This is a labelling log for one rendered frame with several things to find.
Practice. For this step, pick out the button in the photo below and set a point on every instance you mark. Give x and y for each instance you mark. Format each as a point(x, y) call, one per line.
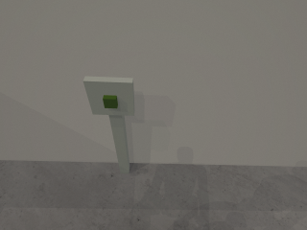
point(110, 101)

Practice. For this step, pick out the panel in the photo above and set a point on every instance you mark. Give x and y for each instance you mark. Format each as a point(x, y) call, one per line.
point(98, 87)

